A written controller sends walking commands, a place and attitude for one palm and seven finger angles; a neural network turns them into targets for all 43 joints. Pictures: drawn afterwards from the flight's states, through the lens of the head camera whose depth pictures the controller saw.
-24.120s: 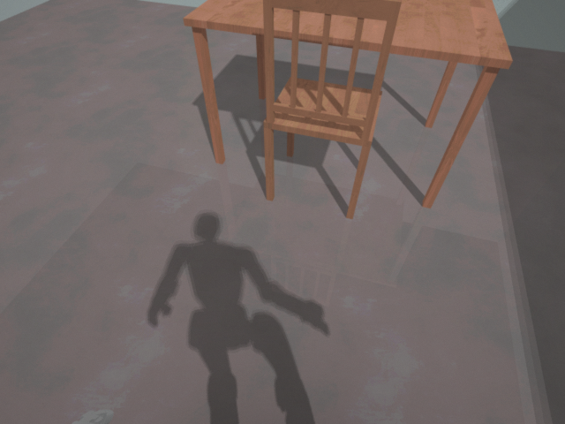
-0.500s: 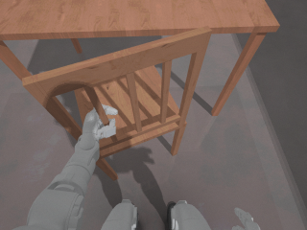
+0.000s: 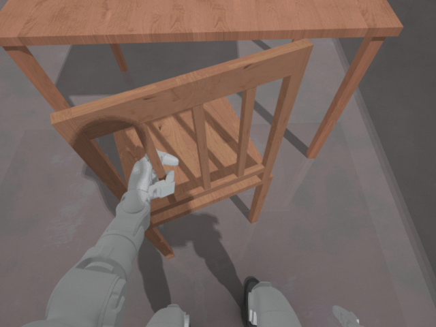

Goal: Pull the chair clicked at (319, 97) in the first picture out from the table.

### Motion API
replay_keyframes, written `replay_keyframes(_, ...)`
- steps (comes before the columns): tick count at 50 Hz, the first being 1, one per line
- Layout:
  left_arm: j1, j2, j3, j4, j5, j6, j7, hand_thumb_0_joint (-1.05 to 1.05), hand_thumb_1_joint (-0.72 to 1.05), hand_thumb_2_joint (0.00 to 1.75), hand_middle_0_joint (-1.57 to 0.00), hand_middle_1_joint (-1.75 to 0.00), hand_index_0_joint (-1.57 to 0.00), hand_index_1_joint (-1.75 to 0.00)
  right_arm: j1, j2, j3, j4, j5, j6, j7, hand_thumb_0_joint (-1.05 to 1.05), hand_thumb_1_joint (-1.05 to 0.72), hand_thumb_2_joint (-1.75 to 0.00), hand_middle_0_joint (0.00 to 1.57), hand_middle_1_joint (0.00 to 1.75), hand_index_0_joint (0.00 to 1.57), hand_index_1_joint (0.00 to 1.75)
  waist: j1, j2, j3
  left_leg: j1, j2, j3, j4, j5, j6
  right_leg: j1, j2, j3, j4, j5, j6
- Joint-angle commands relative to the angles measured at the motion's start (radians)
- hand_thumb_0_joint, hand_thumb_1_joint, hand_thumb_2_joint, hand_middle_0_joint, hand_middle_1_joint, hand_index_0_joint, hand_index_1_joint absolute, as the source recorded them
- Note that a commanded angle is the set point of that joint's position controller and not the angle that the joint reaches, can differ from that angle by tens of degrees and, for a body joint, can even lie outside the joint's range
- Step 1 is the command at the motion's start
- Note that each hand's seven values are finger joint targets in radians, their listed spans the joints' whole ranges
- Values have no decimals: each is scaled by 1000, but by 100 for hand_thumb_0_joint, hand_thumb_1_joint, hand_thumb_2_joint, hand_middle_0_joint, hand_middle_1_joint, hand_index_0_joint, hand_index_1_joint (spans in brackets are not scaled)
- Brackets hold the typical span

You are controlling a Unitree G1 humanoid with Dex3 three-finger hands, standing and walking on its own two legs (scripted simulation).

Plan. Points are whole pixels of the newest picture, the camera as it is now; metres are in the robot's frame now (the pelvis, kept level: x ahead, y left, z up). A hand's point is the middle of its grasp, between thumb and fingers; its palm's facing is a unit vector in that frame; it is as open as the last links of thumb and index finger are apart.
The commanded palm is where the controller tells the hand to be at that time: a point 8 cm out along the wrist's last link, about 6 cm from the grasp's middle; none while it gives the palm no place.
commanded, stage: step backward, pulling the chair out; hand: left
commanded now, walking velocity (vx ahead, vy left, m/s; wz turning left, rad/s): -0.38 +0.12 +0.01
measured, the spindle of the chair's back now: (202, 154) +0.45 +0.03 -0.04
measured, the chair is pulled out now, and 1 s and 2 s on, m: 0.24 0.28 0.28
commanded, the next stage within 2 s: none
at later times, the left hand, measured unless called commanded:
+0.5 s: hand (166, 198) +0.36 +0.10 -0.05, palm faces -0.07 -0.98 -0.19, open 5.1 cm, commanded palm +0.37 +0.16 -0.04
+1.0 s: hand (166, 199) +0.35 +0.10 -0.05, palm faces -0.04 -0.98 -0.20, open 5.2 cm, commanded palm +0.37 +0.16 -0.04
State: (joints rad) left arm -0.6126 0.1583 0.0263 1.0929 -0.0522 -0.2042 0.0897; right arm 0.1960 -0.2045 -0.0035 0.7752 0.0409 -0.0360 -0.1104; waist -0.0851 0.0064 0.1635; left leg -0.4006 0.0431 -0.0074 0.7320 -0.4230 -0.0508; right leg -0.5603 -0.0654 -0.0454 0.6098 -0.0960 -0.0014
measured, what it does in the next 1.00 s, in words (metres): stands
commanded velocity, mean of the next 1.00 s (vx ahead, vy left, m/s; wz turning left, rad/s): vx -0.38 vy -0.03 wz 0.03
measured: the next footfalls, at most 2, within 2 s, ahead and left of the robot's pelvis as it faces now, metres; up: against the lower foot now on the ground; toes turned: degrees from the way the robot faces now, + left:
none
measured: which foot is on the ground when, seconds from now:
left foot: down 0.00-1.00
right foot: down 0.00-1.00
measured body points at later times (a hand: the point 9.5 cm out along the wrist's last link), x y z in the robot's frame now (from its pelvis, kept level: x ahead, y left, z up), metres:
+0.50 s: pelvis -0.02 +0.01 +0.00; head +0.05 -0.01 +0.44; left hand +0.36 +0.16 -0.03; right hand +0.03 -0.27 -0.13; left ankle +0.01 +0.16 -0.71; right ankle +0.13 -0.13 -0.71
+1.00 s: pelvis -0.02 +0.00 +0.00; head +0.05 -0.02 +0.44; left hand +0.35 +0.16 -0.03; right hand +0.05 -0.28 -0.14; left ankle +0.00 +0.15 -0.71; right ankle +0.12 -0.13 -0.71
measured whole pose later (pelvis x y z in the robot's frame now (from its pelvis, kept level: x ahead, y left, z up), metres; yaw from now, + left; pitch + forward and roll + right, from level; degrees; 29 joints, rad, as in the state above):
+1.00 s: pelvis -0.02 +0.00 +0.00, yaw -1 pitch +2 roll +2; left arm -0.55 0.16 0.00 1.07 -0.05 -0.20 0.09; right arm 0.25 -0.26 -0.01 0.77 0.04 -0.06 -0.13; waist -0.05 -0.01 0.12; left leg -0.40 0.02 0.01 0.71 -0.36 -0.05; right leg -0.58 -0.08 -0.04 0.63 -0.09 -0.01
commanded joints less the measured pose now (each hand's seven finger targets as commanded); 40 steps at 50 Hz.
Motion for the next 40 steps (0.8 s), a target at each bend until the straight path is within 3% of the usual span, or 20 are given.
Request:
replay_keyframes(1, -333, 204, 25, -173, 33, -69, 13, 0, 90, 90, -50, -145, -50, -145, 102, -171, -38, -44, -1, -58, -23, 0, -90, -90, 20, 30, 20, 30, 36, -146, -527, 109, -16, 4, -69, -59, 24, 300, -207, 170, -245, -99, -40)
replay_keyframes(4, -321, 201, 16, -195, 21, -74, 12, 0, 90, 90, -50, -145, -50, -145, 75, -199, -38, -68, -1, -61, -31, 0, -90, -90, 20, 30, 20, 30, 51, 10, -474, 53, 66, -65, -257, -4, 70, 279, -95, 93, -155, -253, 21)
replay_keyframes(6, -321, 162, -1, -224, 24, -75, 10, 0, 90, 90, -50, -145, -50, -145, 58, -197, -39, -114, 1, -63, -26, 0, -90, -90, 20, 30, 20, 30, 67, 108, -441, -80, 139, -97, -317, -25, 99, 325, -28, 56, 11, -308, 26)
replay_keyframes(9, -351, 184, 24, -238, 20, -77, 13, 0, 90, 90, -50, -145, -50, -145, 83, -194, -53, -95, 5, -65, -34, 0, -90, -90, 20, 30, 20, 30, 53, 43, -479, -41, 154, -80, -228, 292, 97, 394, -18, 56, 81, -18, 26)
replay_keyframes(10, -359, 176, 12, -237, 25, -76, 10, 0, 90, 90, -50, -145, -50, -145, 87, -194, -57, -95, 4, -63, -30, 0, -90, -90, 20, 30, 20, 30, 48, 66, -485, -40, 136, -52, -196, 295, 83, 394, -38, 71, 67, 18, 16)
replay_keyframes(11, -355, 171, 3, -239, 27, -76, 7, 0, 90, 90, -50, -145, -50, -145, 78, -184, -55, -98, 1, -60, -27, 0, -90, -90, 20, 30, 20, 30, 49, 74, -458, -60, 115, -35, -173, 217, 70, 361, -72, 102, 40, -12, 0)
replay_keyframes(14, -304, 196, 5, -223, 28, -64, 9, 0, 90, 90, -50, -145, -50, -145, 102, -189, -56, -90, 1, -58, -23, 0, -90, -90, 20, 30, 20, 30, 64, -79, -372, -88, 23, -30, -74, -184, 57, 204, -150, 222, -176, -414, -45)
replay_keyframes(16, -282, 202, 16, -193, 32, -67, 15, 0, 90, 90, -50, -145, -50, -145, 141, -181, -51, -73, 5, -66, -19, 0, -90, -90, 20, 30, 20, 30, 50, -229, -430, 46, -42, 18, 20, -146, 38, 145, -201, 240, -333, -513, -43)
replay_keyframes(17, -279, 202, 21, -182, 35, -72, 15, 0, 90, 90, -50, -145, -50, -145, 145, -172, -46, -63, 3, -72, -17, 0, -90, -90, 20, 30, 20, 30, 43, -241, -455, 109, -54, 35, 37, -105, 33, 139, -213, 230, -355, -479, -42)
replay_keyframes(19, -284, 203, 22, -165, 34, -81, 16, 0, 90, 90, -50, -145, -50, -145, 146, -182, -38, -45, -1, -75, -21, 0, -90, -90, 20, 30, 20, 30, 34, -150, -468, 148, -23, 7, -84, -56, 42, 168, -180, 159, -295, -356, -25)
replay_keyframes(22, -297, 177, 10, -195, 34, -98, 14, 0, 90, 90, -50, -145, -50, -145, 90, -200, -33, -98, 1, -78, -24, 0, -90, -90, 20, 30, 20, 30, 57, 90, -446, -36, 104, -114, -279, -43, 92, 259, -52, 68, -38, -318, 17)
replay_keyframes(24, -308, 185, 27, -210, 21, -97, 20, 0, 90, 90, -50, -145, -50, -145, 92, -205, -44, -104, 9, -80, -29, 0, -90, -90, 20, 30, 20, 30, 62, 96, -442, -71, 187, -161, -298, 149, 120, 316, 4, 44, 104, -179, 20)
replay_keyframes(26, -358, 166, 12, -227, 32, -92, 9, 0, 90, 90, -50, -145, -50, -145, 95, -190, -54, -94, -2, -74, -26, 0, -90, -90, 20, 30, 20, 30, 48, 158, -443, -17, 208, -146, -231, 385, 124, 335, 4, 46, 116, -70, 23)
replay_keyframes(28, -355, 166, 13, -223, 38, -86, 6, 0, 90, 90, -50, -145, -50, -145, 103, -181, -58, -88, -4, -74, -20, 0, -90, -90, 20, 30, 20, 30, 42, 100, -449, 19, 168, -100, -151, 463, 84, 349, -27, 71, 42, 113, -1)
replay_keyframes(29, -350, 182, 14, -211, 40, -77, 5, 0, 90, 90, -50, -145, -50, -145, 104, -188, -61, -81, -5, -71, -22, 0, -90, -90, 20, 30, 20, 30, 41, 78, -443, -13, 144, -88, -135, 377, 62, 359, -66, 101, 32, 138, -22)
replay_keyframes(31, -319, 177, -2, -221, 36, -71, 5, 0, 90, 90, -50, -145, -50, -145, 102, -183, -58, -81, 1, -68, -15, 0, -90, -90, 20, 30, 20, 30, 56, 6, -407, -87, 71, -47, -83, 0, 46, 281, -142, 189, -60, -136, -57)
replay_keyframes(33, -280, 209, 17, -189, 34, -75, 15, 0, 90, 90, -50, -145, -50, -145, 140, -169, -54, -57, 6, -72, -13, 0, -90, -90, 20, 30, 20, 30, 49, -187, -461, 27, -33, 5, 38, -112, 25, 216, -224, 270, -270, -286, -73)
replay_keyframes(34, -253, 233, 40, -160, 29, -68, 21, 0, 90, 90, -50, -145, -50, -145, 143, -178, -58, -47, 5, -75, -16, 0, -90, -90, 20, 30, 20, 30, 57, -227, -470, 65, -47, 9, 101, -121, 22, 220, -252, 289, -320, -297, -88)
replay_keyframes(38, -304, 202, 28, -158, 35, -71, 19, 0, 90, 90, -50, -145, -50, -145, 134, -172, -28, -33, 2, -79, -18, 0, -90, -90, 20, 30, 20, 30, 37, -192, -517, 125, -17, -6, -105, -33, 31, 299, -219, 165, -226, -77, -49)
replay_keyframes(40, -320, 189, 6, -193, 23, -78, 19, 0, 90, 90, -50, -145, -50, -145, 93, -200, -29, -60, -1, -74, -30, 0, -90, -90, 20, 30, 20, 30, 51, 47, -490, 95, 72, -90, -278, 93, 69, 282, -109, 90, -111, -121, 9)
